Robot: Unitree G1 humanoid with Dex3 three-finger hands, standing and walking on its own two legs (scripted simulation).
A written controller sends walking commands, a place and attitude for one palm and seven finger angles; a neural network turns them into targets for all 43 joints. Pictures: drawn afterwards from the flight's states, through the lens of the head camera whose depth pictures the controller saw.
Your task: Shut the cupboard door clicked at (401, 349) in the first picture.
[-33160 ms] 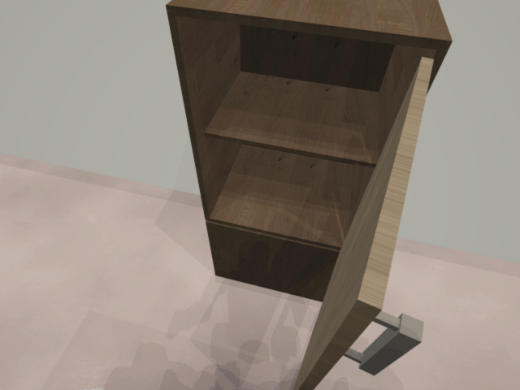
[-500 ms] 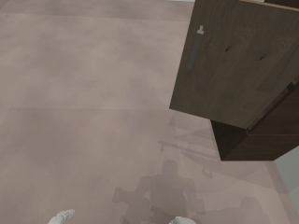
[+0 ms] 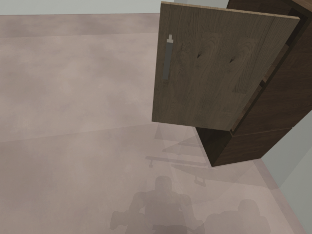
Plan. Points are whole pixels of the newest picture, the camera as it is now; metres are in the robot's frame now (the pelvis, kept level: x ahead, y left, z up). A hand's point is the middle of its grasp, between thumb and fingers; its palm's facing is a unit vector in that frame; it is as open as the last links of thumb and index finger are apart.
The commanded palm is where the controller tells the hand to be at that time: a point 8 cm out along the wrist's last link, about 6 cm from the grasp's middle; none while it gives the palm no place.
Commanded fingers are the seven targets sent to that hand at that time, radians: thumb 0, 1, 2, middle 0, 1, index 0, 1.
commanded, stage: take the last steps up to it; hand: left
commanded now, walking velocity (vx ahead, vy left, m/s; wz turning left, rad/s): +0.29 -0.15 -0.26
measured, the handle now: (167, 57) +0.68 -0.01 +0.08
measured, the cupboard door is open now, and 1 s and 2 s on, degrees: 72 72 72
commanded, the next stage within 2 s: come to a stop and stand still in 0.62 s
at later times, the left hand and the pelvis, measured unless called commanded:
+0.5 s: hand out of the picture +0.14 +0.10 -0.17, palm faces -0.08 -0.98 -0.16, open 7.4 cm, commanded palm none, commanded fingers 0.00 0.90 0.90 -0.20 -0.30 -0.20 -0.30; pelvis +0.10 -0.07 +0.01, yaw -5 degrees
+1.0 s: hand (142, 183) +0.31 +0.05 -0.17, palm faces -0.09 -0.97 -0.23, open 7.3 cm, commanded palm none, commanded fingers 0.00 0.90 0.90 -0.20 -0.30 -0.20 -0.30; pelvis +0.23 -0.13 +0.00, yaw -4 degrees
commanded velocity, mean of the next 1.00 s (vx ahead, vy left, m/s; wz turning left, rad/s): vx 0.07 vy -0.03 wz -0.05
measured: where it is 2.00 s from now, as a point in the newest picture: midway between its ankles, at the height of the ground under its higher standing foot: outside the picture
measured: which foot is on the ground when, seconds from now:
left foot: down 0.00-0.26, up 0.28-0.56, down 0.58-0.96, up 0.98-1.00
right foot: up 0.00-0.24, down 0.26-0.58, up 0.60-0.84, down 0.86-1.00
